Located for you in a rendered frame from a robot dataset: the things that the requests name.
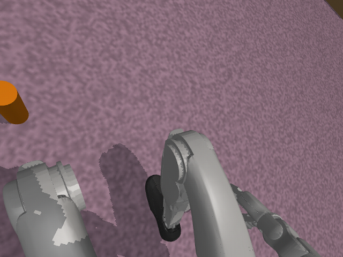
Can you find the right robot arm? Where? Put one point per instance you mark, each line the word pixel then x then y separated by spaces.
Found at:
pixel 283 238

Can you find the right robot foot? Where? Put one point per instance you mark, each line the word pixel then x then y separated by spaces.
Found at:
pixel 155 201

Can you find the right robot hand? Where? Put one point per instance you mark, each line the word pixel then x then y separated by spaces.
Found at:
pixel 254 208

